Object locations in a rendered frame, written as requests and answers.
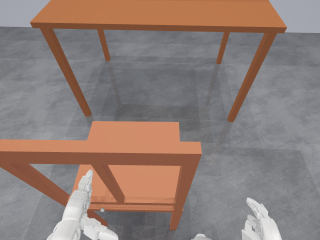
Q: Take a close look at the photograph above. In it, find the chair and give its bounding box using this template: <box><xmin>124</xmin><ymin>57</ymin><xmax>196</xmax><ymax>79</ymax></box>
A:
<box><xmin>0</xmin><ymin>121</ymin><xmax>202</xmax><ymax>231</ymax></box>

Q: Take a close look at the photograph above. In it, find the robot right hand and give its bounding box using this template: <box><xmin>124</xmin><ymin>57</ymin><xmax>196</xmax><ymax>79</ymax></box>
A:
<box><xmin>241</xmin><ymin>197</ymin><xmax>282</xmax><ymax>240</ymax></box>

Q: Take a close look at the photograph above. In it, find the robot left hand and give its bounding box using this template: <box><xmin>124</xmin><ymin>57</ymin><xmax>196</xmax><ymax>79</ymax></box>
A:
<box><xmin>61</xmin><ymin>169</ymin><xmax>119</xmax><ymax>240</ymax></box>

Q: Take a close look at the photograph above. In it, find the right robot shin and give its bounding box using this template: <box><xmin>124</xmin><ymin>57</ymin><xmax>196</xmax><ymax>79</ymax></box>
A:
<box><xmin>195</xmin><ymin>234</ymin><xmax>206</xmax><ymax>238</ymax></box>

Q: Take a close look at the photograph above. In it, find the table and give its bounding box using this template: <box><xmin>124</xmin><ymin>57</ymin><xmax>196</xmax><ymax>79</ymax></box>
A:
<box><xmin>30</xmin><ymin>0</ymin><xmax>287</xmax><ymax>122</ymax></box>

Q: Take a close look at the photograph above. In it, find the robot left forearm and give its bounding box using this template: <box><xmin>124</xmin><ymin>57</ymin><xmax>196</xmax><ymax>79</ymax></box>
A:
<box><xmin>46</xmin><ymin>219</ymin><xmax>81</xmax><ymax>240</ymax></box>

